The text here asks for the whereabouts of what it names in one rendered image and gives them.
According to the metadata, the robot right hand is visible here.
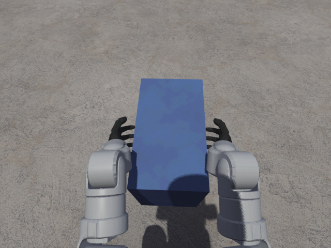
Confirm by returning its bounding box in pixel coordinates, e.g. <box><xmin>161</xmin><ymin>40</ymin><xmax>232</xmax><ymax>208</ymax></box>
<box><xmin>206</xmin><ymin>118</ymin><xmax>232</xmax><ymax>149</ymax></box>

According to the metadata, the robot left forearm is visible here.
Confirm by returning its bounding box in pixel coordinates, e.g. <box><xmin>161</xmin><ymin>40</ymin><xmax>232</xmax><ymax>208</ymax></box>
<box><xmin>77</xmin><ymin>139</ymin><xmax>132</xmax><ymax>248</ymax></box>

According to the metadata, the robot left hand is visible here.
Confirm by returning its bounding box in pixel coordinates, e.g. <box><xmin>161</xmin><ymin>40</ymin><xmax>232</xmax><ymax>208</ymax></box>
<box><xmin>109</xmin><ymin>117</ymin><xmax>135</xmax><ymax>153</ymax></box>

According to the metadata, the robot right forearm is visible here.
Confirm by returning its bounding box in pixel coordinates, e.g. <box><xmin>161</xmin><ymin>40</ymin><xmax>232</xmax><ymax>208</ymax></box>
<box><xmin>206</xmin><ymin>140</ymin><xmax>271</xmax><ymax>248</ymax></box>

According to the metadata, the carton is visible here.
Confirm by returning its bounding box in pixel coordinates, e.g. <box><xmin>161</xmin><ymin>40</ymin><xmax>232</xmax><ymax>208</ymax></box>
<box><xmin>127</xmin><ymin>79</ymin><xmax>209</xmax><ymax>207</ymax></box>

